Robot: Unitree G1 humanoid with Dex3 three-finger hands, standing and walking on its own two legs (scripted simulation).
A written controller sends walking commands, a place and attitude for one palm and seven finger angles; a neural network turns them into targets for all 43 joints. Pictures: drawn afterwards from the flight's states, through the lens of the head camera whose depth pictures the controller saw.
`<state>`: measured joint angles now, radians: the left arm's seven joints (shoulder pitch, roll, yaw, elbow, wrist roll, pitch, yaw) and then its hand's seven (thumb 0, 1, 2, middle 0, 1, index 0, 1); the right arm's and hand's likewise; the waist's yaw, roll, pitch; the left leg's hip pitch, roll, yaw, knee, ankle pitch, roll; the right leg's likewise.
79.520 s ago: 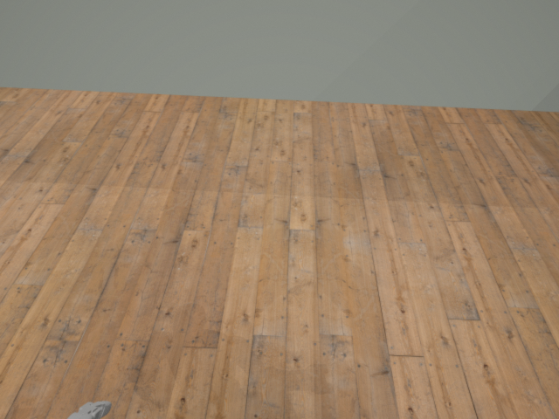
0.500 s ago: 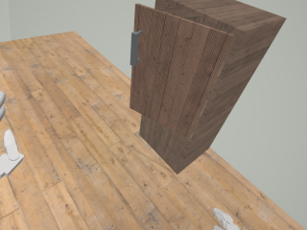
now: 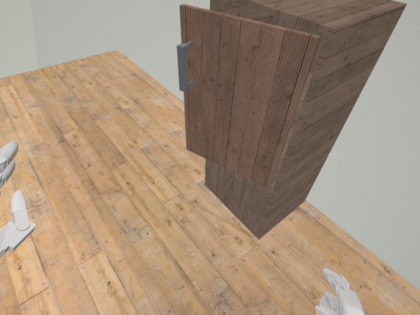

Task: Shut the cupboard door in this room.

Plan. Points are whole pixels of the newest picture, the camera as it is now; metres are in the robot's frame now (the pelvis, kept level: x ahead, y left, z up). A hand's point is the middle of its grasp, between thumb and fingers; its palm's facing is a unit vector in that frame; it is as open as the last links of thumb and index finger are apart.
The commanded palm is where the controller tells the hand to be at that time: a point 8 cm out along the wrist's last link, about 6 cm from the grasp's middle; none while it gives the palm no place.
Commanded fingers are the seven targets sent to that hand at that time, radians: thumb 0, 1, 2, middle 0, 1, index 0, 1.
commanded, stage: let the arm hang, fingers relaxed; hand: left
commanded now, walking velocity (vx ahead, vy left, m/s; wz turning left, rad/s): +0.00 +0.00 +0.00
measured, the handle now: (187, 66) +0.83 +0.12 +0.09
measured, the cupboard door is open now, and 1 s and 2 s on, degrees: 19 19 19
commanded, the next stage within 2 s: look to check the result in 1.08 s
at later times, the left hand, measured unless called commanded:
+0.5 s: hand out of the picture -0.11 +0.20 -0.17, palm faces +0.08 -0.97 -0.21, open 7.2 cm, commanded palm none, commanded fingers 0.00 0.90 0.90 -0.20 -0.30 -0.20 -0.30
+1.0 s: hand out of the picture -0.03 +0.16 -0.17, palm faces +0.06 -0.99 -0.15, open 7.4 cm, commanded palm none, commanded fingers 0.00 0.90 0.90 -0.20 -0.30 -0.20 -0.30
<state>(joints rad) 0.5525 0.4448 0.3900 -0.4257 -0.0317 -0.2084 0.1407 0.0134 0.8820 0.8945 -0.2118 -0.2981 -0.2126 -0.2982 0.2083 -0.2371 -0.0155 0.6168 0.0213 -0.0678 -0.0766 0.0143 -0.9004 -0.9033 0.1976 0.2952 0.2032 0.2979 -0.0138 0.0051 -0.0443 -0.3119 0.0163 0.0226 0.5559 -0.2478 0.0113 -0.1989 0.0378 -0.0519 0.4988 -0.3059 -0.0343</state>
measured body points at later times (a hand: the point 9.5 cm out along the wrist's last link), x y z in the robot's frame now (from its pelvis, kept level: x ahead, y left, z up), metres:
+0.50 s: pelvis -0.03 +0.01 +0.00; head -0.01 +0.02 +0.45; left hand -0.11 +0.25 -0.15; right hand -0.05 -0.21 -0.15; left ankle +0.03 +0.11 -0.73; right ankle -0.03 -0.10 -0.73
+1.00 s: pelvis -0.01 +0.01 +0.01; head -0.03 +0.01 +0.46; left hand -0.03 +0.21 -0.16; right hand -0.02 -0.20 -0.16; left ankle +0.03 +0.11 -0.73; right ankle -0.03 -0.10 -0.73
